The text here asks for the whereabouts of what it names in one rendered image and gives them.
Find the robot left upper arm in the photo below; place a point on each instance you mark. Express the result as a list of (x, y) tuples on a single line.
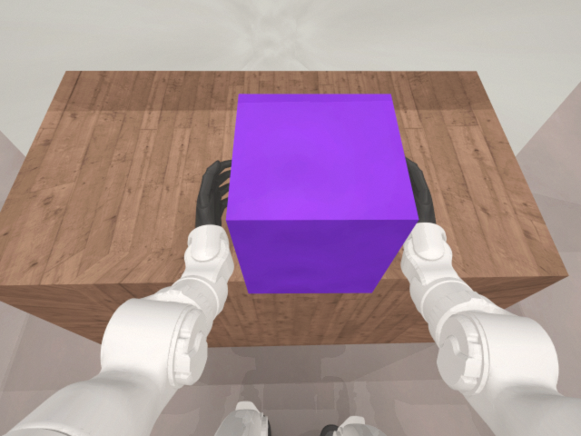
[(152, 348)]

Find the pedestal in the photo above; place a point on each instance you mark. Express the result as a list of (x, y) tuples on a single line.
[(102, 207)]

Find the carton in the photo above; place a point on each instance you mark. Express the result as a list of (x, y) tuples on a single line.
[(320, 199)]

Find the robot right upper arm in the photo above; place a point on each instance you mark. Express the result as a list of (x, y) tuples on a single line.
[(505, 366)]

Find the right robot forearm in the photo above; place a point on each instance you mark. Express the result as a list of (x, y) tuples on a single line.
[(435, 287)]

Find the robot left hand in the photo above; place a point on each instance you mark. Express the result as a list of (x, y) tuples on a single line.
[(210, 206)]

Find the right robot shin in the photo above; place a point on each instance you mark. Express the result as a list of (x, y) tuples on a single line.
[(353, 419)]

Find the left robot forearm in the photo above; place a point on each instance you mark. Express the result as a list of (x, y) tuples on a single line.
[(209, 266)]

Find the left robot shin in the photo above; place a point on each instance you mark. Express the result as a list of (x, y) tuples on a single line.
[(246, 405)]

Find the robot right hand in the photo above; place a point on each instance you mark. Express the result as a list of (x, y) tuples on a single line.
[(422, 196)]

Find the robot shin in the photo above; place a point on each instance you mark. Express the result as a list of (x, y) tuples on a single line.
[(246, 405), (353, 419)]

